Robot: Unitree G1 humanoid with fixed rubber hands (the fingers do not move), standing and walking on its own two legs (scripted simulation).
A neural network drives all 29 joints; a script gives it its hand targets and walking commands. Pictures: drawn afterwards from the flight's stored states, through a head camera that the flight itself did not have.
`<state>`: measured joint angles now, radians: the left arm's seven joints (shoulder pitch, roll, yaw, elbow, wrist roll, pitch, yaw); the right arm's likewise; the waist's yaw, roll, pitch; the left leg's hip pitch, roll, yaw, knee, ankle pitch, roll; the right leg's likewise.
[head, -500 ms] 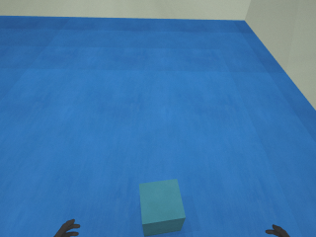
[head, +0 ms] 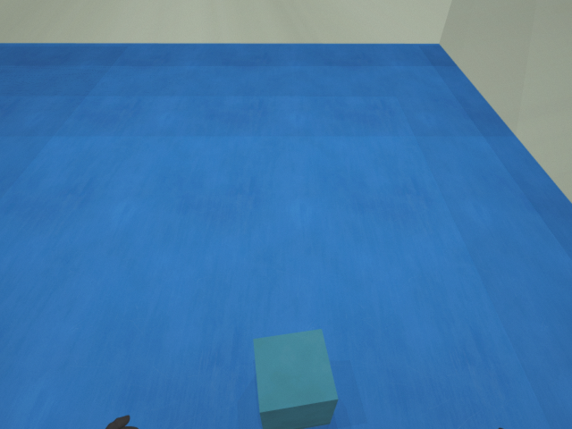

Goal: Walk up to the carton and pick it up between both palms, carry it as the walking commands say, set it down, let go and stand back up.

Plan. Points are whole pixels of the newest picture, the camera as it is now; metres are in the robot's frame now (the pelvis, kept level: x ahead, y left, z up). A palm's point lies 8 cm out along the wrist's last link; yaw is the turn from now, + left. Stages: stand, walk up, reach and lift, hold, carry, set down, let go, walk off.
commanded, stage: stand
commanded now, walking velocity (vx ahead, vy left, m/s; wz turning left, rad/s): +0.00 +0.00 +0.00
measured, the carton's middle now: (292, 382) +0.42 +0.02 -0.65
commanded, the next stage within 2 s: none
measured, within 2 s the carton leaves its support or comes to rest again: neither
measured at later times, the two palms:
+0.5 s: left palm out of the picture +0.07 +0.30 -0.11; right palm out of the picture +0.07 -0.31 -0.10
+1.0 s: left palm out of the picture +0.07 +0.31 -0.10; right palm out of the picture +0.07 -0.32 -0.10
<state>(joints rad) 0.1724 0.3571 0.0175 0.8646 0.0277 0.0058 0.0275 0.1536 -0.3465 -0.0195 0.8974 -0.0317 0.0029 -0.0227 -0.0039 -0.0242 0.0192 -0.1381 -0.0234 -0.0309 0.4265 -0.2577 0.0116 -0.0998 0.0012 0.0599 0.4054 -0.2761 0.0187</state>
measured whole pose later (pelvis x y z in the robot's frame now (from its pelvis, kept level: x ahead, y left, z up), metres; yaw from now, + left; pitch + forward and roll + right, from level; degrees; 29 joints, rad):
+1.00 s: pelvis -0.02 -0.01 +0.00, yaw +0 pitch -2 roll +0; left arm 0.14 0.39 0.00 1.02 0.02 -0.01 0.01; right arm 0.12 -0.39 0.00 1.04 -0.02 -0.01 -0.01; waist 0.00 -0.01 0.03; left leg -0.12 -0.01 -0.04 0.36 -0.19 0.00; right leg -0.08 0.00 0.05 0.34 -0.21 0.01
